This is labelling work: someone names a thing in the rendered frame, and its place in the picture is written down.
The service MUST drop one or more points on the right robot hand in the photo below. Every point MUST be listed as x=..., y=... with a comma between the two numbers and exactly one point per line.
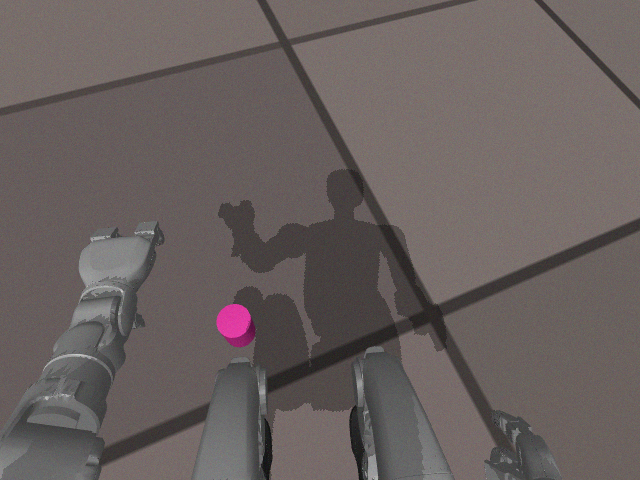
x=533, y=459

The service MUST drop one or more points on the left robot hand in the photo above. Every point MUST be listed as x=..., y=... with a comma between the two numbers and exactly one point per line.
x=127, y=260

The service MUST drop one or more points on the right robot foot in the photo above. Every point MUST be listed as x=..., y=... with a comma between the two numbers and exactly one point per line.
x=356, y=443

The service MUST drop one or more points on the left robot arm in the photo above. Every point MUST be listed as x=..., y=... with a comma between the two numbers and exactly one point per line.
x=52, y=433

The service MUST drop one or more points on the can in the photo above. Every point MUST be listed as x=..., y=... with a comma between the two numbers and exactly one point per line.
x=234, y=322

